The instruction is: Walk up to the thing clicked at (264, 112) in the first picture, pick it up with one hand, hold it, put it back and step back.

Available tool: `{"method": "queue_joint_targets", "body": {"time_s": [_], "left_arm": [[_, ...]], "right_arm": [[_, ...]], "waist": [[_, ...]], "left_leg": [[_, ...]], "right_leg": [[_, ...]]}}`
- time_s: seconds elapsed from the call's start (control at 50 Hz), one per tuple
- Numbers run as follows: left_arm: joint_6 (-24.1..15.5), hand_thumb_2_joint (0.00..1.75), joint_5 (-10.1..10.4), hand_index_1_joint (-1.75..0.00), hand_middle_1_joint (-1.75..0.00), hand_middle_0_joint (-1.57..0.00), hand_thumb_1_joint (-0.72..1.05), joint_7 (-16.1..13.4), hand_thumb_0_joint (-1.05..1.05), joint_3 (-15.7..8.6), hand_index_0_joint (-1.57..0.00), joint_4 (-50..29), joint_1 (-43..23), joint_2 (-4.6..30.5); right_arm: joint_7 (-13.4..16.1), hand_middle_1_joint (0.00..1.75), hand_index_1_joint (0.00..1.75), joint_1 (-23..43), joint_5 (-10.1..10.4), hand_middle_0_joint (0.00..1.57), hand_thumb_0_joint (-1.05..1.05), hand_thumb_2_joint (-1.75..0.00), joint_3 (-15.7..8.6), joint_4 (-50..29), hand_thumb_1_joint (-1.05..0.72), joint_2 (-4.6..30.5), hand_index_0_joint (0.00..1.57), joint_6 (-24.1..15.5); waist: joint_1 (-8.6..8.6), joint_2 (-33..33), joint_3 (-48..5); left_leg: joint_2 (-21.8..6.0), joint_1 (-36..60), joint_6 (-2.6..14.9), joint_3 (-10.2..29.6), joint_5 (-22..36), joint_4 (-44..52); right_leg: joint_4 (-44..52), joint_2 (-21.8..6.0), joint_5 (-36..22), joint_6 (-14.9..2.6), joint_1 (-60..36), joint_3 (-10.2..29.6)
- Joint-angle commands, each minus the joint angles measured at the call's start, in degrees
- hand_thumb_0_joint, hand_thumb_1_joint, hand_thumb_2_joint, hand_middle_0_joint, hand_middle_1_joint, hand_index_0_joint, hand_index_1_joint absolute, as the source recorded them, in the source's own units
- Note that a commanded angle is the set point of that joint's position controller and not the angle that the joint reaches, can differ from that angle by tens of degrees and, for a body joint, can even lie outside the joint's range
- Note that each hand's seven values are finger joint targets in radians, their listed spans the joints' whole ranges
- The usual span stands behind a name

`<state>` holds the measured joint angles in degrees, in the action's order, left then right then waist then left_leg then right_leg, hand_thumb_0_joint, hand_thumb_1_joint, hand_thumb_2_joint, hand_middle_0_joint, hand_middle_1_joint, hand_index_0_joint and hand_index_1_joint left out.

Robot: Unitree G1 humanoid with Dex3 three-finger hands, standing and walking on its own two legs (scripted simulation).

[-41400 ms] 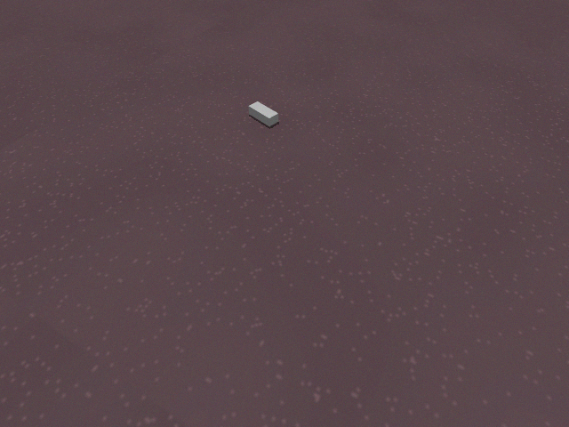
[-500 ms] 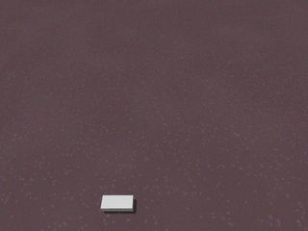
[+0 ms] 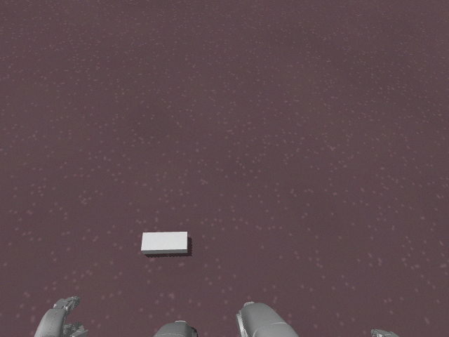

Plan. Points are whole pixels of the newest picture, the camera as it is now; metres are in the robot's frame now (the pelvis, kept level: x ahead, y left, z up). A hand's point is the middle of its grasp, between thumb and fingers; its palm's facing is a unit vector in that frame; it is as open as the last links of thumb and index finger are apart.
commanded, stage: step back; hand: left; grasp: from above
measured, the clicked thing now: (165, 242) +0.49 +0.20 -0.74
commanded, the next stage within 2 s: none
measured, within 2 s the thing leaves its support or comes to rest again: neither
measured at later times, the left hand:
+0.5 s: hand out of the picture +0.01 +0.25 -0.14, palm faces -0.02 -0.91 -0.42, open 7.4 cm
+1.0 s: hand out of the picture -0.19 +0.23 -0.15, palm faces -0.06 -0.91 -0.42, open 7.4 cm
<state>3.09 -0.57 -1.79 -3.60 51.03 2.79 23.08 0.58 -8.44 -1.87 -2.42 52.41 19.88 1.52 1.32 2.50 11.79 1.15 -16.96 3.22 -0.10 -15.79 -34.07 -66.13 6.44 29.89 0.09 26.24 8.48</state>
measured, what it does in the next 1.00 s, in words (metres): walks backwards: right foot, then left foot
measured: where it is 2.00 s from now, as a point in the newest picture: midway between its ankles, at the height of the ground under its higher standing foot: outside the picture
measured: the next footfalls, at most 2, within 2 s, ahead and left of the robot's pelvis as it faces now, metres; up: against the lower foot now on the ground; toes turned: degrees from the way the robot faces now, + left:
right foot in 0.22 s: -0.03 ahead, -0.13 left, +0.00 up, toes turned -1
left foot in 0.56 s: -0.11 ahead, +0.11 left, +0.00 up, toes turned -3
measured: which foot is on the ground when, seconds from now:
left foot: down 0.00-0.24, up 0.26-0.54, down 0.56-0.94, up 0.96-1.00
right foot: up 0.00-0.20, down 0.22-0.56, up 0.58-0.90, down 0.92-1.00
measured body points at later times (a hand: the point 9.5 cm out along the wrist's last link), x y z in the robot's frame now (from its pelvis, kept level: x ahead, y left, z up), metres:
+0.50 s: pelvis -0.12 -0.01 +0.00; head -0.05 -0.02 +0.44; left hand +0.01 +0.30 -0.11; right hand -0.03 -0.33 -0.13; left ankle -0.14 +0.11 -0.70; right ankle -0.07 -0.13 -0.73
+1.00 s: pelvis -0.27 -0.04 -0.01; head -0.22 -0.06 +0.43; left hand -0.19 +0.27 -0.12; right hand -0.16 -0.37 -0.13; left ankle -0.18 +0.10 -0.70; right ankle -0.29 -0.16 -0.73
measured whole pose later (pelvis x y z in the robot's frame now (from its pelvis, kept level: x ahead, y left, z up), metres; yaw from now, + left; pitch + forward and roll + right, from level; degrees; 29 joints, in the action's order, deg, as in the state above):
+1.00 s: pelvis -0.27 -0.04 -0.01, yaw -3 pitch -3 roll +0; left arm 2.1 -2.1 0.5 -4.4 48.8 12.1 20.8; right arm 1.1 -6.2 -0.7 -3.0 47.2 23.8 3.2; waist -1.1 -2.4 9.9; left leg 1.8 -29.3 -0.5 7.1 -25.5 -52.4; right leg -39.8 1.4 22.4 -1.1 15.0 2.1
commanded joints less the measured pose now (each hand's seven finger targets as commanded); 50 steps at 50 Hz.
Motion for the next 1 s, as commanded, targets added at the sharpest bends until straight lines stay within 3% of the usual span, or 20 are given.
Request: {"method": "queue_joint_targets", "body": {"time_s": [0.0, 0.12, 0.18, 0.2, 0.22, 0.24, 0.28, 0.32, 0.48, 0.52, 0.54, 0.56, 0.64, 0.74, 0.84, 0.88, 0.9, 0.92, 0.94, 0.98], "left_arm": [[-1.2, 0.90, -0.1, -0.30, -0.30, -0.20, 0.90, -0.3, 0.00, -3.0, -0.20, -5.1, 2.7, 9.4], [-1.7, 0.90, -0.3, -0.30, -0.30, -0.20, 0.90, 0.6, 0.00, -3.6, -0.20, -4.9, 7.3, 8.5], [-2.2, 0.90, -1.0, -0.30, -0.30, -0.20, 0.90, 0.8, 0.00, -4.0, -0.20, -2.3, 14.0, 7.9], [-2.7, 0.90, -1.8, -0.30, -0.30, -0.20, 0.90, 0.7, 0.00, -4.8, -0.20, -3.4, 13.6, 11.0], [-2.7, 0.90, -1.2, -0.30, -0.30, -0.20, 0.90, 1.0, 0.00, -5.9, -0.20, -4.9, 10.7, 16.0], [-2.9, 0.90, -1.7, -0.30, -0.30, -0.20, 0.90, 0.9, 0.00, -6.3, -0.20, -6.8, 7.6, 18.7], [-3.1, 0.90, -0.6, -0.30, -0.30, -0.20, 0.90, 0.4, 0.00, -5.0, -0.20, -8.5, 2.4, 13.0], [-3.0, 0.90, -1.2, -0.30, -0.30, -0.20, 0.90, 0.1, 0.00, -4.8, -0.20, -9.5, 1.1, 11.8], [-1.6, 0.90, -0.9, -0.30, -0.30, -0.20, 0.90, 0.0, 0.00, -4.1, -0.20, -10.9, 5.5, 11.9], [-0.7, 0.90, -0.2, -0.30, -0.30, -0.20, 0.90, 0.4, 0.00, -3.3, -0.20, -11.6, 6.2, 10.2], [-0.6, 0.90, 0.1, -0.30, -0.30, -0.20, 0.90, 0.7, 0.00, -2.8, -0.20, -12.0, 7.5, 7.8], [-0.7, 0.90, 0.1, -0.30, -0.30, -0.20, 0.90, -0.2, 0.00, -4.0, -0.20, -12.4, 2.2, 9.9], [-0.6, 0.90, 0.4, -0.30, -0.30, -0.20, 0.90, -0.2, 0.00, -4.5, -0.20, -8.9, 6.6, 10.2], [-1.1, 0.90, -0.4, -0.30, -0.30, -0.20, 0.90, 0.6, 0.00, -4.4, -0.20, -9.4, 6.8, 9.1], [-1.7, 0.90, -0.5, -0.30, -0.30, -0.20, 0.90, 1.2, 0.00, -4.3, -0.20, -6.2, 12.5, 8.5], [-2.4, 0.90, -1.2, -0.30, -0.30, -0.20, 0.90, 1.1, 0.00, -4.8, -0.20, -4.2, 16.4, 9.2], [-2.7, 0.90, -2.1, -0.30, -0.30, -0.20, 0.90, 1.1, 0.00, -5.8, -0.20, -4.9, 15.7, 13.0], [-2.4, 0.90, -1.5, -0.30, -0.30, -0.20, 0.90, 1.3, 0.00, -7.2, -0.20, -7.0, 12.2, 19.4], [-2.8, 0.90, -1.9, -0.30, -0.30, -0.20, 0.90, 1.0, 0.00, -7.0, -0.20, -8.8, 9.1, 20.3], [-3.1, 0.90, -1.5, -0.30, -0.30, -0.20, 0.90, 0.3, 0.00, -5.4, -0.20, -10.2, 1.6, 14.6]], "right_arm": [[1.7, 0.30, 0.30, -2.9, 0.4, 0.20, 0.00, -0.90, -4.7, -5.4, -0.90, 15.5, 0.20, -1.4], [1.2, 0.30, 0.30, -0.9, 0.4, 0.20, 0.00, -0.90, -4.4, -7.8, -0.90, 16.4, 0.20, -0.9], [0.8, 0.30, 0.30, 2.8, 1.3, 0.20, 0.00, -0.90, -4.0, -8.2, -0.90, 16.1, 0.20, -0.1], [0.6, 0.30, 0.30, 2.0, 1.7, 0.20, 0.00, -0.90, -3.3, -8.4, -0.90, 14.4, 0.20, -0.1], [0.5, 0.30, 0.30, 3.3, 2.2, 0.20, 0.00, -0.90, -2.8, -9.2, -0.90, 12.0, 0.20, -0.1], [1.2, 0.30, 0.30, 4.4, 1.7, 0.20, 0.00, -0.90, -3.5, -8.4, -0.90, 13.0, 0.20, 0.4], [1.1, 0.30, 0.30, -0.6, 2.4, 0.20, 0.00, -0.90, -3.3, -5.9, -0.90, 13.5, 0.20, 0.6], [1.3, 0.30, 0.30, -2.5, 2.6, 0.20, 0.00, -0.90, -2.9, -5.5, -0.90, 13.2, 0.20, -0.1], [0.8, 0.30, 0.30, -5.1, 1.1, 0.20, 0.00, -0.90, -2.9, -6.0, -0.90, 11.8, 0.20, -1.1], [0.7, 0.30, 0.30, -6.2, 0.0, 0.20, 0.00, -0.90, -4.0, -5.9, -0.90, 13.7, 0.20, -1.8], [0.6, 0.30, 0.30, -4.9, -0.9, 0.20, 0.00, -0.90, -5.3, -6.7, -0.90, 19.1, 0.20, -1.9], [0.1, 0.30, 0.30, -3.8, -0.2, 0.20, 0.00, -0.90, -5.9, -7.5, -0.90, 23.7, 0.20, -1.8], [1.2, 0.30, 0.30, 2.5, -0.1, 0.20, 0.00, -0.90, -4.1, -8.4, -0.90, 16.3, 0.20, -2.0], [1.5, 0.30, 0.30, -1.9, 0.1, 0.20, 0.00, -0.90, -4.3, -8.8, -0.90, 16.0, 0.20, -1.7], [1.0, 0.30, 0.30, 1.2, 0.1, 0.20, 0.00, -0.90, -4.7, -10.3, -0.90, 17.9, 0.20, -0.5], [0.8, 0.30, 0.30, 1.6, 1.1, 0.20, 0.00, -0.90, -4.1, -10.3, -0.90, 16.6, 0.20, 0.3], [0.7, 0.30, 0.30, 1.0, 1.5, 0.20, 0.00, -0.90, -3.4, -10.8, -0.90, 13.9, 0.20, 0.4], [1.4, 0.30, 0.30, 4.0, 1.9, 0.20, 0.00, -0.90, -3.3, -12.0, -0.90, 12.2, 0.20, 0.2], [1.8, 0.30, 0.30, 4.6, 1.6, 0.20, 0.00, -0.90, -4.2, -11.4, -0.90, 14.2, 0.20, 0.5], [1.6, 0.30, 0.30, -0.8, 2.2, 0.20, 0.00, -0.90, -4.0, -8.5, -0.90, 14.3, 0.20, 0.4]], "waist": [[1.22, -8.8, -14.8], [0.52, -11.0, -17.5], [-3.25, -9.0, -17.9], [-2.67, -2.3, -16.8], [-2.73, 9.3, -12.9], [-4.19, 12.2, -10.2], [-0.48, 3.6, -8.4], [-0.18, 5.5, -10.4], [-2.11, 7.5, -15.6], [-1.41, 1.9, -15.5], [-1.91, -11.8, -15.7], [1.82, -16.5, -13.9], [-2.59, -8.9, -11.1], [0.68, -10.7, -13.2], [-1.34, -14.1, -16.5], [-2.84, -12.2, -17.8], [-2.33, -1.7, -15.2], [-4.73, 12.2, -12.6], [-4.64, 11.6, -9.4], [0.05, 2.9, -8.7]], "left_leg": [[-16.8, 18.0, 12.49, 15.1, 37.5, 5.3], [-15.8, 12.8, 10.26, 13.8, 25.5, 4.9], [-13.2, 2.9, 5.11, 10.7, 17.2, 1.0], [-9.0, -5.0, 1.65, 8.4, 9.4, -3.4], [2.3, -12.0, -2.38, 2.5, -7.3, -13.4], [4.5, -9.7, -3.26, 5.9, -20.5, -28.1], [5.8, -8.8, -3.37, 11.9, -14.8, -35.6], [6.9, -10.2, -3.62, 9.3, -12.5, -35.8], [0.7, -1.8, -2.63, 1.0, -6.5, 2.1], [-3.6, 7.6, -1.18, 6.9, 8.9, 12.5], [-16.6, 12.0, 3.86, 24.1, 17.4, 13.3], [-23.9, 2.9, 12.69, 30.7, 25.9, 14.6], [-16.3, 3.2, 9.65, 15.4, 27.2, 10.2], [-16.5, 12.6, 12.49, 14.6, 27.7, 6.9], [-14.0, 5.8, 8.43, 11.9, 19.5, 4.3], [-10.2, -0.8, 3.76, 9.7, 12.7, -0.4], [-3.7, -12.6, -0.03, 8.4, 1.3, -7.5], [5.2, -14.0, -3.15, 5.0, -17.0, -21.5], [3.2, -12.0, -3.76, 10.9, -19.6, -32.3], [5.5, -11.2, -2.94, 12.4, -13.3, -37.4]], "right_leg": [[5.6, -2.5, 1.1, 1.43, 3.7, 0.2], [22.8, -4.9, -2.8, -0.11, -6.1, -5.3], [39.9, -5.8, -17.0, -2.82, -18.1, -6.7], [42.0, -11.6, -19.3, -5.13, -20.8, 3.4], [45.9, -21.9, -23.0, -12.68, -17.6, 17.4], [48.1, -30.4, -28.0, -19.79, -7.5, 25.1], [44.8, -23.3, -36.1, -15.68, -6.8, 12.9], [41.7, -19.3, -40.8, -12.55, -11.8, 5.8], [32.0, -18.6, -43.2, -10.61, -22.6, 3.3], [26.9, -14.7, -31.4, -5.81, -12.0, 1.5], [17.6, -6.1, -14.0, -2.34, -0.9, -3.1], [7.0, -0.9, 8.1, -0.99, -1.2, -1.8], [-7.9, -0.4, -0.1, -1.31, 1.8, 3.2], [4.7, -2.6, 0.8, 1.80, 2.4, -0.7], [30.7, -5.0, -6.9, -0.20, -12.1, -7.4], [42.6, -5.5, -16.7, -1.84, -20.5, -7.2], [43.6, -13.4, -14.5, -4.55, -22.9, 7.2], [47.8, -27.1, -18.8, -14.61, -11.0, 21.1], [49.2, -31.9, -22.3, -18.69, -2.7, 26.7], [42.9, -22.7, -32.6, -13.73, -4.3, 10.1]]}}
